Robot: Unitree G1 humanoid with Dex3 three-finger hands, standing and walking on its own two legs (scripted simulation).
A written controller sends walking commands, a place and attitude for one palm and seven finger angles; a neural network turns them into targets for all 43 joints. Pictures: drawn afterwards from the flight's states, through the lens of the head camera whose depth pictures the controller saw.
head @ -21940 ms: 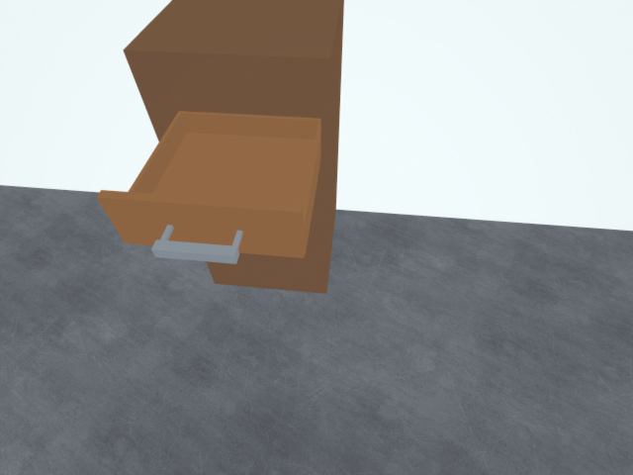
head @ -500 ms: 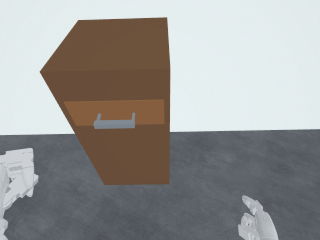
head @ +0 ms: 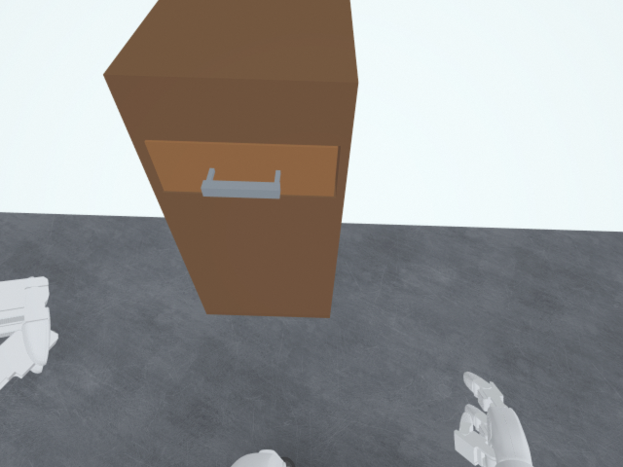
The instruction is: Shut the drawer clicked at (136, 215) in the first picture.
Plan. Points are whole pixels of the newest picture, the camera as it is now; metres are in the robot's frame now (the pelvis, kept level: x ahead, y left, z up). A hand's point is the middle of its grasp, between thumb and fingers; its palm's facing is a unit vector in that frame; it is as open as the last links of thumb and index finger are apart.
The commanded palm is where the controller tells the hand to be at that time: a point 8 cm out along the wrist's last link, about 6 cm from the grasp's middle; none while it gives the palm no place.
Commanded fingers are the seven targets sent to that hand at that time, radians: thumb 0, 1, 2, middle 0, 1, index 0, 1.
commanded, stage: step back with the hand held close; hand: left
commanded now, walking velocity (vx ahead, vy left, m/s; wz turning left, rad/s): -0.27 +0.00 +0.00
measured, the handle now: (243, 181) +0.65 +0.18 -0.07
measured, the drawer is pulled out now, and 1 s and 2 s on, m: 0.00 0.00 0.00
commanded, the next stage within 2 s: stop stepping back and stand still in 0.48 s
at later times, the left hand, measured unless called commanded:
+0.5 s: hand out of the picture +0.12 +0.25 +0.19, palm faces +0.31 -0.86 -0.41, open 3.3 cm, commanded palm +0.06 +0.29 +0.19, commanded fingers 0.00 0.90 0.90 -1.40 -1.60 -1.40 -1.60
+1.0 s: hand out of the picture +0.07 +0.29 +0.18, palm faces +0.33 -0.90 -0.28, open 3.3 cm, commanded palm -0.01 +0.34 +0.19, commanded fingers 0.00 0.90 0.90 -1.40 -1.60 -1.40 -1.60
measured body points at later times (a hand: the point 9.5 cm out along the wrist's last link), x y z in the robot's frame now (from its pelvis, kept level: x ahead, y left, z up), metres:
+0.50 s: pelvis -0.08 +0.02 +0.01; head -0.05 +0.06 +0.46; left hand +0.10 +0.30 +0.21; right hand +0.09 -0.21 -0.06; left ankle +0.07 +0.08 -0.73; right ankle -0.22 -0.12 -0.70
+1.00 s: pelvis -0.16 +0.07 -0.03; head -0.18 +0.11 +0.42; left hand +0.05 +0.34 +0.19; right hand -0.05 -0.20 -0.10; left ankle +0.07 +0.08 -0.72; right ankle -0.24 -0.09 -0.70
